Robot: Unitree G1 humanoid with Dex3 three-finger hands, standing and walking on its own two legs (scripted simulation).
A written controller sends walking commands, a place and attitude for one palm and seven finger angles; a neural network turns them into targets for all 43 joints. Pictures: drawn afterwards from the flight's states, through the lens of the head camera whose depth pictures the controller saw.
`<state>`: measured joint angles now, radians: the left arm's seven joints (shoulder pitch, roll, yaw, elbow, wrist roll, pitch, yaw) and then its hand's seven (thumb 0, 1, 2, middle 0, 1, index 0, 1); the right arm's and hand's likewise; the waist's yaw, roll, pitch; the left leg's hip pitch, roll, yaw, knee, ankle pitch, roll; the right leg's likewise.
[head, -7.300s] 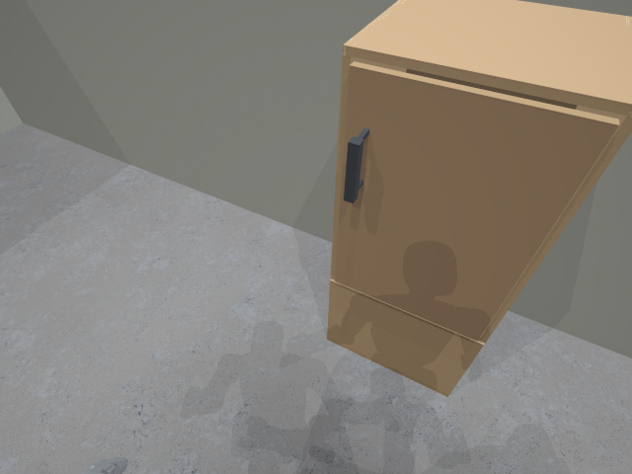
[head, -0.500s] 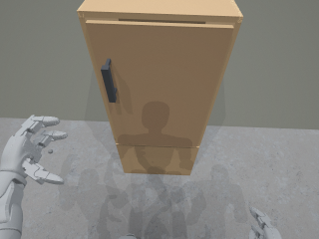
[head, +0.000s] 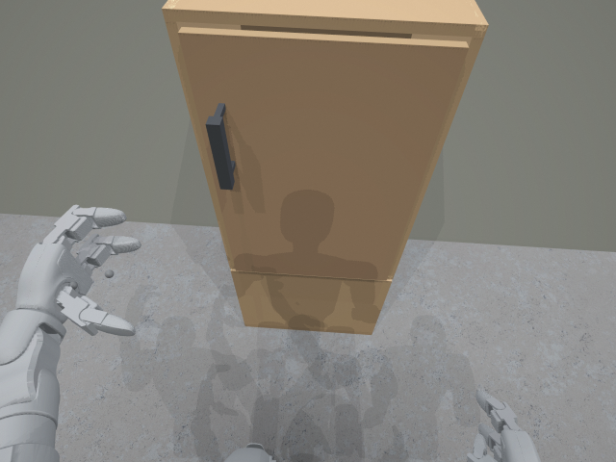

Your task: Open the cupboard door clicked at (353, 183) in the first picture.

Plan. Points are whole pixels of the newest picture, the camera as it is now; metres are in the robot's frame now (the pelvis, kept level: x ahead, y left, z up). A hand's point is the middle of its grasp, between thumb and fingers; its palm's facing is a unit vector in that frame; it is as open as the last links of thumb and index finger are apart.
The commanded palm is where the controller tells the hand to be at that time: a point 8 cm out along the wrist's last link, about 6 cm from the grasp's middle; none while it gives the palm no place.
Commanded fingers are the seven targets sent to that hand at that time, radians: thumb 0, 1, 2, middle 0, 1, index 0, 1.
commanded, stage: move the hooked fingers beside the handle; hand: left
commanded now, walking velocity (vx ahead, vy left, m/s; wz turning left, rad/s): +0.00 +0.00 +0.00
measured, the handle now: (224, 147) +0.56 +0.18 +0.08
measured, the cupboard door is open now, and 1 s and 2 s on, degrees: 0 0 0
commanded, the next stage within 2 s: none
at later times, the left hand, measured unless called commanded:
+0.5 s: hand (143, 226) +0.38 +0.25 +0.09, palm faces -0.01 -1.00 +0.00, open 14.0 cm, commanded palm +0.36 +0.30 +0.09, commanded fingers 0.00 -0.50 0.30 -0.30 -1.20 -0.30 -1.20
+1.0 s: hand (158, 197) +0.44 +0.25 +0.08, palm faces +0.02 -1.00 +0.00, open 14.0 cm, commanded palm +0.43 +0.30 +0.08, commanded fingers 0.00 -0.50 0.30 -0.30 -1.20 -0.30 -1.20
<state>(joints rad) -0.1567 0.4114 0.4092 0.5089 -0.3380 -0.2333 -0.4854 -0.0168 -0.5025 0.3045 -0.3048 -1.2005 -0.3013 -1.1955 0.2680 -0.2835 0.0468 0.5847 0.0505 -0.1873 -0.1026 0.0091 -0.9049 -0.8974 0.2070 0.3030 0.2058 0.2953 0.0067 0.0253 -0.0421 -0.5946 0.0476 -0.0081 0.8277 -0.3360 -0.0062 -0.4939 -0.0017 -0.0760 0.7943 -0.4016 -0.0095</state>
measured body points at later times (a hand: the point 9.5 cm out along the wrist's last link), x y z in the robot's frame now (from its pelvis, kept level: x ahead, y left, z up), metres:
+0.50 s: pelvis +0.01 +0.01 +0.00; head +0.06 +0.01 +0.44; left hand +0.38 +0.31 +0.09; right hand +0.11 -0.26 -0.10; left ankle +0.05 +0.12 -0.70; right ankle +0.00 -0.12 -0.70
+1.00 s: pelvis +0.00 +0.00 -0.01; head +0.08 +0.02 +0.43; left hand +0.43 +0.31 +0.08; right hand +0.07 -0.27 -0.12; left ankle +0.05 +0.12 -0.70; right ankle +0.00 -0.12 -0.70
